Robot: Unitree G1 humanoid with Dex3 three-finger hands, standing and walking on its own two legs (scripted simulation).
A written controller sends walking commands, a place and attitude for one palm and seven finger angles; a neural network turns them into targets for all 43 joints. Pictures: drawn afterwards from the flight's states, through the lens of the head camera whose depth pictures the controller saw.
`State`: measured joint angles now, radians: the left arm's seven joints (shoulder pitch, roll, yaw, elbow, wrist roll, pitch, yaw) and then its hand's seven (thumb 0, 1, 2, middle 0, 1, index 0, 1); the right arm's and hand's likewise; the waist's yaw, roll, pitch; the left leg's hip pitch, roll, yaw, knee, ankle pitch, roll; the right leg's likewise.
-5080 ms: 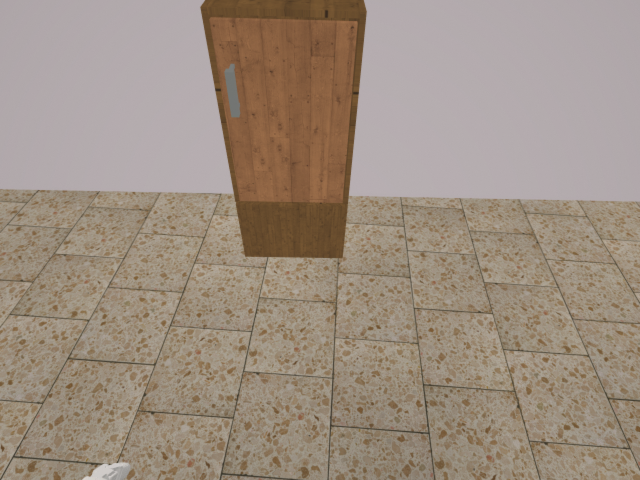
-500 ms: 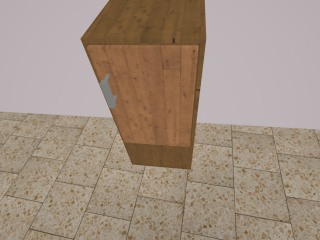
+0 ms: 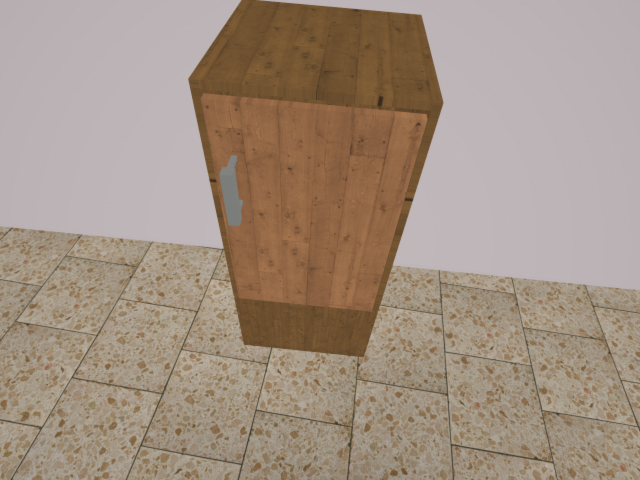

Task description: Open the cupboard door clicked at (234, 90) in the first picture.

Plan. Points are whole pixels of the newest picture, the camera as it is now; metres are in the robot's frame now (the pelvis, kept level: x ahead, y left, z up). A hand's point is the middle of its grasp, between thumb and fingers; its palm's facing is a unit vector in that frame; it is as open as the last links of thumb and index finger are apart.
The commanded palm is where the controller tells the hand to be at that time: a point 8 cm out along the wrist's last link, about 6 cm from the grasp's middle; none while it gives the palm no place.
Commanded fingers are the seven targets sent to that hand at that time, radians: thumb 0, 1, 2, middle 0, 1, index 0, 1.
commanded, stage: come to a stop and stand still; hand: left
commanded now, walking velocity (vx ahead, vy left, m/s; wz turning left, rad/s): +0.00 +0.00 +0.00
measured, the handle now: (234, 190) +0.60 +0.22 -0.02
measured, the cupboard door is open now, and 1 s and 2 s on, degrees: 0 0 0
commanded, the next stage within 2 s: look again from close up in 0.26 s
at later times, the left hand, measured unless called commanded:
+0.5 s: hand out of the picture +0.00 +0.17 -0.18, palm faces +0.00 -0.98 -0.21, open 7.3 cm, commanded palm none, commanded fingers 0.00 0.90 0.90 -0.20 -0.30 -0.20 -0.30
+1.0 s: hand out of the picture -0.02 +0.13 -0.18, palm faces +0.03 -0.98 -0.18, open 7.3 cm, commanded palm none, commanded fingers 0.00 0.90 0.90 -0.20 -0.30 -0.20 -0.30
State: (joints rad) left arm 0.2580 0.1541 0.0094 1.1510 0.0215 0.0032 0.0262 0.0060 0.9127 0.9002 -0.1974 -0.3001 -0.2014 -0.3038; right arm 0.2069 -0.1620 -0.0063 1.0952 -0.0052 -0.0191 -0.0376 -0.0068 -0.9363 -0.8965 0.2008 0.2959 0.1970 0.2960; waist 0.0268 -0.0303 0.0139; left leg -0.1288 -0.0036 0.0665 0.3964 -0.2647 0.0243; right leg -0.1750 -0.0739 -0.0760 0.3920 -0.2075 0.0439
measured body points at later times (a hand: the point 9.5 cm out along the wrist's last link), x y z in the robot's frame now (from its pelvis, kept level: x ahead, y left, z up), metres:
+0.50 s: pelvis +0.00 +0.00 -0.01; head +0.01 -0.01 +0.44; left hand +0.00 +0.22 -0.16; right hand -0.02 -0.22 -0.17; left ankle -0.03 +0.10 -0.74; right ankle +0.00 -0.14 -0.74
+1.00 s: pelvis -0.01 -0.04 -0.01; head +0.00 -0.04 +0.44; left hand -0.02 +0.18 -0.16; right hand -0.02 -0.25 -0.17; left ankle -0.03 +0.10 -0.74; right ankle +0.00 -0.15 -0.74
